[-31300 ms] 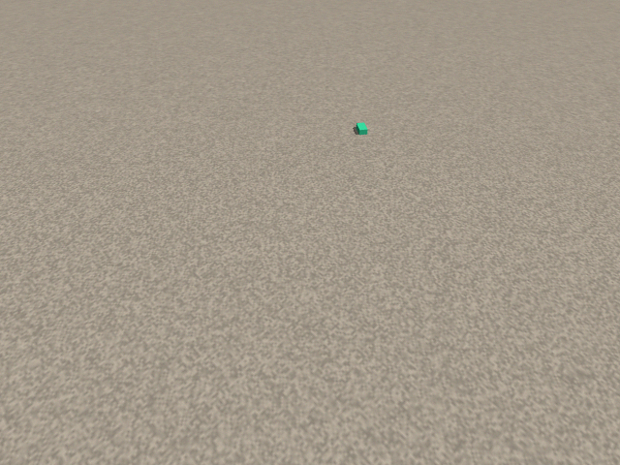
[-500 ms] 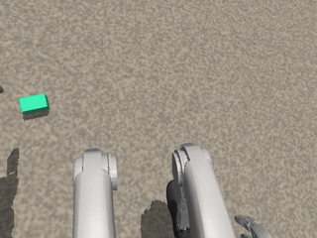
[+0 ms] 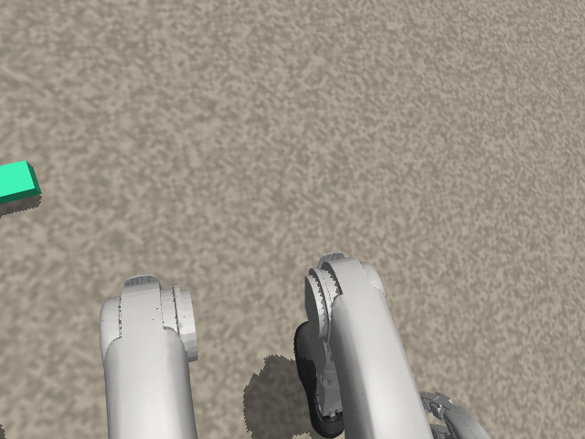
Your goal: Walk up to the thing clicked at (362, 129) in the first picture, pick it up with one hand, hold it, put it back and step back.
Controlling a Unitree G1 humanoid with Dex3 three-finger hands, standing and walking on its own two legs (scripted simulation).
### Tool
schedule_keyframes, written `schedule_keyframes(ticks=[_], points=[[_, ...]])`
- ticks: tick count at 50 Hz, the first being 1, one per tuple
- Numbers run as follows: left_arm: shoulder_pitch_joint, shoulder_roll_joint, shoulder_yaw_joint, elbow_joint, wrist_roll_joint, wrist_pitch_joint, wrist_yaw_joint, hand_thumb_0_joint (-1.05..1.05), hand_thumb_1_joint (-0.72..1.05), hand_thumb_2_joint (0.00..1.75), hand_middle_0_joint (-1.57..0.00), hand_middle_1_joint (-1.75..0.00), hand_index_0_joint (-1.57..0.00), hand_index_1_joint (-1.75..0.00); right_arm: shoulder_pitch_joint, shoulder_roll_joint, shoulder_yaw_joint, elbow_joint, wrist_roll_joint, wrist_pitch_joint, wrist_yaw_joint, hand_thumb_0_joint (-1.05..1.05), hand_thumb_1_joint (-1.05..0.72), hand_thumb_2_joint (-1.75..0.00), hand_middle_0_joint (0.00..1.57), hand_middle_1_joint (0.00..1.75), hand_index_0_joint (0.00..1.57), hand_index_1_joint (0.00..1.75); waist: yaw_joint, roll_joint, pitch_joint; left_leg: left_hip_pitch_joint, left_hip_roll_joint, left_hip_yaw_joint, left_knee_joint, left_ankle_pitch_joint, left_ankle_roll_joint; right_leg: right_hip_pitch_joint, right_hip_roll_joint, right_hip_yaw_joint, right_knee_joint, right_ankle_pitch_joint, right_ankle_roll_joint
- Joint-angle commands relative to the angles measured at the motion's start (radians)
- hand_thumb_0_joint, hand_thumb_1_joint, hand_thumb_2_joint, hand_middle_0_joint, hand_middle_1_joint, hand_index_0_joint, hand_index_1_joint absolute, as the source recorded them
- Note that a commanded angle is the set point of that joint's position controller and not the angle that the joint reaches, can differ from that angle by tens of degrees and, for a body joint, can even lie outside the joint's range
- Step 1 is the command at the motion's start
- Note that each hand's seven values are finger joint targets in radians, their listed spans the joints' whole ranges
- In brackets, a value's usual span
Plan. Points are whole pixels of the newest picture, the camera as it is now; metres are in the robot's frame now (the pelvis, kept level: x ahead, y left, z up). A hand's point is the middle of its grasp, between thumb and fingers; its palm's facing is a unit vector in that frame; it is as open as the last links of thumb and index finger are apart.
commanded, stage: rise first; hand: left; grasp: from above
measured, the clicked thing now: (6, 183) +0.48 +0.39 -0.32
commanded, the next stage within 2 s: none
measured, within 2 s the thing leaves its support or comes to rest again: neither
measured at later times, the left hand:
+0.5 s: hand out of the picture +0.42 +0.42 -0.18, palm faces -0.38 -0.19 -0.90, open 12.8 cm
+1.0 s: hand out of the picture +0.42 +0.42 -0.20, palm faces -0.38 -0.20 -0.90, open 13.0 cm
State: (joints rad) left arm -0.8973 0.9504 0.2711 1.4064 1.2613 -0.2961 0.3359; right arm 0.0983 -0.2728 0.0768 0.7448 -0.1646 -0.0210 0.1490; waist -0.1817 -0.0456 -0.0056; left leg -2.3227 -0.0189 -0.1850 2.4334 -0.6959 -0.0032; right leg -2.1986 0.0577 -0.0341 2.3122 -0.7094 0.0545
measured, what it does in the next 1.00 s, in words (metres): stands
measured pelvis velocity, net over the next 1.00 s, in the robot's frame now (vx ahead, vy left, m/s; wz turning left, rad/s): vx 0.00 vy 0.00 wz -0.05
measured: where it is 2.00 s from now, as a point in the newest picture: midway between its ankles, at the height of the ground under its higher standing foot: (248, 415)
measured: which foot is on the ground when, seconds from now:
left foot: down 0.00-1.00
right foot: down 0.00-1.00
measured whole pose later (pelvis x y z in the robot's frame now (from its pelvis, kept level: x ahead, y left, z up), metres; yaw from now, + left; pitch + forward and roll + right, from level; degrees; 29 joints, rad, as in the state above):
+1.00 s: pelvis +0.00 +0.00 -0.02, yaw -3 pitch +30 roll -15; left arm -0.96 1.10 0.30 1.53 1.29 -0.35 0.38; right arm 0.08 -0.29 0.17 0.71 -0.20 -0.02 0.17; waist -0.24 -0.09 0.07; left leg -2.35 -0.01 -0.23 2.51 -0.70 0.00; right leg -2.21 0.07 -0.08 2.34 -0.69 0.06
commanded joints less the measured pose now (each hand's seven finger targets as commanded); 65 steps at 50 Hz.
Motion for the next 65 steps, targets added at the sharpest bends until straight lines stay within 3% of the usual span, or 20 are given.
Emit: schedule_keyframes(ticks=[1,5,6,9,11,12,16,20,23,27,34,36,41,59,65], points=[[-0.229,0.350,0.051,-0.148,-0.021,-0.010,0.027,0.00,-0.28,0.78,-0.29,-0.80,-0.30,-0.80,0.203,-0.287,-0.078,-0.014,-0.009,0.012,-0.013,0.00,-0.90,-0.90,0.20,0.30,0.20,0.30,0.012,0.391,-0.696,0.653,0.024,0.071,-0.280,0.273,0.010,0.201,0.000,-0.145,-0.154,0.252,-0.078],[-0.226,0.378,0.059,-0.144,-0.017,-0.033,0.019,0.00,-0.29,0.78,-0.30,-0.80,-0.30,-0.80,0.214,-0.283,-0.060,-0.017,-0.019,0.021,-0.007,0.00,-0.90,-0.90,0.20,0.30,0.20,0.30,0.003,0.374,-0.689,0.614,0.021,0.093,-0.238,0.298,0.023,0.259,0.007,-0.141,-0.169,0.287,-0.075],[-0.228,0.393,0.066,-0.139,-0.019,-0.038,0.019,0.00,-0.37,0.86,-0.28,-0.78,-0.26,-0.80,0.206,-0.282,-0.057,-0.021,-0.018,0.024,-0.007,0.00,-0.90,-0.90,0.20,0.30,0.20,0.30,0.005,0.364,-0.685,0.582,0.019,0.100,-0.234,0.276,0.025,0.270,0.011,-0.140,-0.171,0.274,-0.076],[-0.225,0.410,0.084,-0.130,-0.023,-0.050,0.030,0.00,-0.28,0.79,-0.30,-0.78,-0.30,-0.78,0.196,-0.289,-0.051,-0.025,-0.023,0.029,-0.008,0.00,-0.89,-0.90,0.20,0.30,0.20,0.30,0.004,0.365,-0.666,0.573,0.022,0.094,-0.241,0.231,0.026,0.252,0.012,-0.149,-0.169,0.235,-0.076],[-0.255,0.406,0.063,-0.128,-0.019,-0.062,0.033,0.00,-0.30,0.81,-0.29,-0.78,-0.29,-0.79,0.182,-0.292,-0.044,-0.029,-0.024,0.031,-0.008,0.00,-0.89,-0.90,0.20,0.30,0.20,0.30,-0.011,0.386,-0.641,0.558,0.024,0.086,-0.247,0.191,0.022,0.220,0.014,-0.158,-0.162,0.205,-0.080],[-0.230,0.412,0.067,-0.108,-0.012,-0.063,0.034,0.00,-0.31,0.81,-0.29,-0.79,-0.28,-0.79,0.184,-0.294,-0.044,-0.027,-0.024,0.031,-0.009,0.00,-0.89,-0.90,0.20,0.30,0.20,0.30,-0.002,0.388,-0.628,0.563,0.023,0.085,-0.248,0.185,0.023,0.214,0.014,-0.157,-0.163,0.199,-0.079],[-0.248,0.435,0.070,-0.108,0.001,-0.070,0.045,0.00,-0.32,0.82,-0.28,-0.79,-0.27,-0.80,0.186,-0.298,-0.033,-0.024,-0.032,0.036,-0.010,0.00,-0.89,-0.90,0.20,0.30,0.20,0.30,-0.013,0.388,-0.642,0.561,0.023,0.092,-0.229,0.214,0.025,0.240,0.018,-0.161,-0.162,0.228,-0.076],[-0.262,0.420,0.060,-0.079,-0.006,-0.069,0.060,0.00,-0.32,0.83,-0.28,-0.80,-0.27,-0.81,0.172,-0.303,-0.030,-0.027,-0.030,0.031,-0.010,0.00,-0.89,-0.90,0.20,0.30,0.20,0.30,-0.026,0.395,-0.606,0.569,0.029,0.069,-0.237,0.182,0.019,0.183,0.015,-0.172,-0.148,0.200,-0.078],[-0.256,0.431,0.057,-0.075,0.013,-0.060,0.065,0.00,-0.33,0.83,-0.28,-0.80,-0.27,-0.81,0.178,-0.304,-0.025,-0.020,-0.033,0.027,-0.008,0.00,-0.89,-0.90,0.20,0.30,0.20,0.30,-0.023,0.414,-0.623,0.591,0.030,0.073,-0.232,0.216,0.018,0.200,0.018,-0.172,-0.148,0.224,-0.076],[-0.265,0.433,0.058,-0.080,0.008,-0.047,0.069,0.00,-0.34,0.83,-0.27,-0.82,-0.26,-0.83,0.180,-0.309,-0.023,-0.020,-0.031,0.021,-0.006,0.00,-0.90,-0.90,0.20,0.30,0.20,0.30,-0.021,0.436,-0.635,0.626,0.034,0.062,-0.235,0.249,0.013,0.192,0.016,-0.174,-0.137,0.244,-0.076],[-0.291,0.437,0.045,-0.066,0.010,-0.044,0.069,0.00,-0.33,0.82,-0.26,-0.83,-0.26,-0.84,0.172,-0.315,-0.014,-0.028,-0.033,0.016,-0.001,0.00,-0.90,-0.90,0.20,0.30,0.20,0.30,-0.047,0.457,-0.606,0.607,0.037,0.047,-0.238,0.232,0.009,0.177,0.013,-0.182,-0.125,0.237,-0.074],[-0.270,0.444,0.045,-0.042,0.011,-0.039,0.069,0.00,-0.33,0.83,-0.27,-0.83,-0.27,-0.83,0.169,-0.313,-0.013,-0.026,-0.027,0.013,0.001,0.00,-0.90,-0.90,0.20,0.30,0.20,0.30,-0.034,0.448,-0.593,0.593,0.034,0.053,-0.240,0.212,0.009,0.175,0.014,-0.177,-0.131,0.224,-0.079],[-0.292,0.449,0.045,-0.038,0.009,-0.044,0.069,0.00,-0.35,0.83,-0.26,-0.84,-0.25,-0.84,0.170,-0.320,-0.006,-0.033,-0.032,0.010,0.005,0.00,-0.90,-0.90,0.20,0.30,0.20,0.30,-0.055,0.436,-0.570,0.584,0.035,0.041,-0.240,0.207,0.009,0.175,0.012,-0.185,-0.126,0.224,-0.073],[-0.309,0.542,0.072,-0.013,0.020,-0.055,0.087,0.00,-0.35,0.85,-0.26,-0.84,-0.25,-0.85,0.162,-0.338,0.024,-0.037,-0.042,-0.003,0.009,0.00,-0.89,-0.90,0.20,0.30,0.20,0.30,-0.064,0.463,-0.578,0.588,0.042,0.042,-0.215,0.231,0.009,0.207,0.021,-0.193,-0.128,0.244,-0.073],[-0.307,0.545,0.058,-0.025,0.013,-0.048,0.063,0.00,-0.36,0.84,-0.25,-0.85,-0.25,-0.85,0.157,-0.342,0.028,-0.046,-0.039,-0.002,0.013,0.00,-0.89,-0.90,0.20,0.30,0.20,0.30,-0.069,0.487,-0.565,0.601,0.046,0.030,-0.222,0.247,0.004,0.192,0.017,-0.195,-0.116,0.249,-0.075]])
